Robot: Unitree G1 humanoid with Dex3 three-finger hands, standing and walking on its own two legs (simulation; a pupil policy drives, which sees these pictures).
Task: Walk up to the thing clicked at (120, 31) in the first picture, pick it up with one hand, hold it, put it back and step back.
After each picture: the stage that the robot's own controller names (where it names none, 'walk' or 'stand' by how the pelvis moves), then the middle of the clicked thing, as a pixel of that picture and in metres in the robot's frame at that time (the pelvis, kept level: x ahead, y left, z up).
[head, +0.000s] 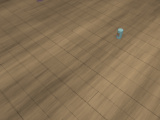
stand; (119, 33) +1.59 -0.42 -0.72
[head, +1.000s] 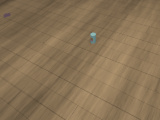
walk; (93, 38) +1.49 +0.01 -0.69
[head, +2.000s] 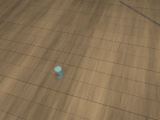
walk; (59, 72) +0.91 +0.31 -0.72
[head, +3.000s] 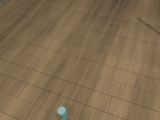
walk; (62, 113) +0.51 +0.24 -0.71
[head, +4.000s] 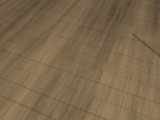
stand; out of the picture +0.35 +0.22 -0.71
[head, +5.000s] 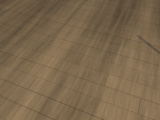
stand; out of the picture +0.34 +0.19 -0.72
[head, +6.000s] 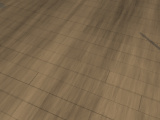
stand; out of the picture +0.35 +0.19 -0.72
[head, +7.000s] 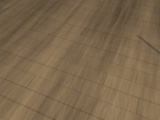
stand; out of the picture +0.34 +0.21 -0.73
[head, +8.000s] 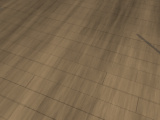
stand; out of the picture +0.34 +0.21 -0.73
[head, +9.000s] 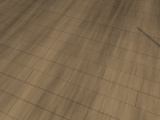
go down; out of the picture +0.34 +0.21 -0.72
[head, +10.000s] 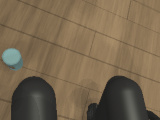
go down; (13, 60) +0.42 +0.25 -0.29
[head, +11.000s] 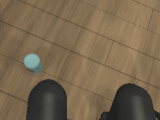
close in; (33, 64) +0.42 +0.24 -0.31
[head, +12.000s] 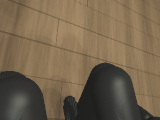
close in; out of the picture +0.41 +0.28 -0.22
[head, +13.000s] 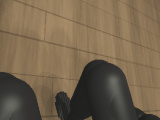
close; out of the picture +0.40 +0.30 -0.22
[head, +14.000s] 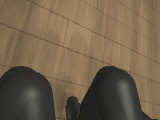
lift; out of the picture +0.35 +0.29 -0.19
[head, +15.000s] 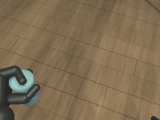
lift; (26, 88) +0.32 +0.20 -0.01
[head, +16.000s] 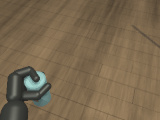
hold; (38, 89) +0.33 +0.17 +0.01
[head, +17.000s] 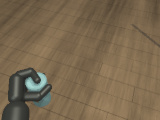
hold; (39, 90) +0.33 +0.17 +0.00
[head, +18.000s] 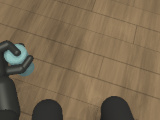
crouch; (20, 61) +0.42 +0.21 -0.09
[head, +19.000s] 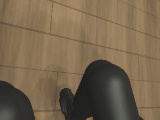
lower; out of the picture +0.43 +0.30 -0.23
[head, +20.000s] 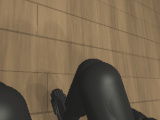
lower; out of the picture +0.42 +0.31 -0.23
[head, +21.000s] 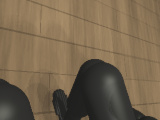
lower; out of the picture +0.42 +0.31 -0.23
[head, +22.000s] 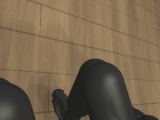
lower; out of the picture +0.42 +0.31 -0.23
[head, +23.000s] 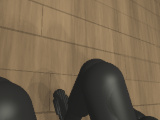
loosen; out of the picture +0.42 +0.30 -0.23
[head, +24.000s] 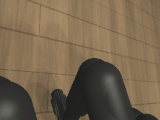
withdraw; out of the picture +0.41 +0.29 -0.23
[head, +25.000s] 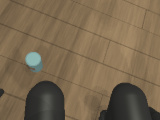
walk; (34, 62) +0.44 +0.23 -0.32
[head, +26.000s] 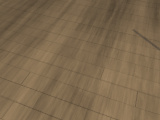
stand; out of the picture +0.37 +0.19 -0.66
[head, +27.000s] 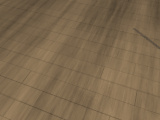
stand; out of the picture +0.38 +0.21 -0.67
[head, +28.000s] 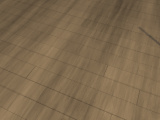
stand; out of the picture +0.38 +0.20 -0.69
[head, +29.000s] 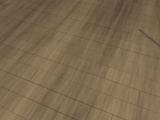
walk; out of the picture +0.40 +0.20 -0.72
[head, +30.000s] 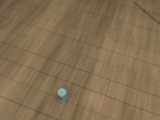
walk; (62, 94) +0.54 +0.15 -0.70
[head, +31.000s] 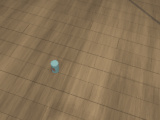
walk; (55, 66) +0.83 +0.23 -0.71
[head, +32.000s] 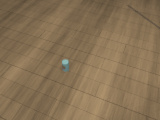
stand; (65, 65) +1.00 +0.21 -0.71
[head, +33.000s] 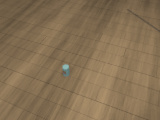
stand; (66, 70) +1.00 +0.21 -0.73
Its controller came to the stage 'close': yes
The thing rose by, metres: 0.71
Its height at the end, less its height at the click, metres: +0.00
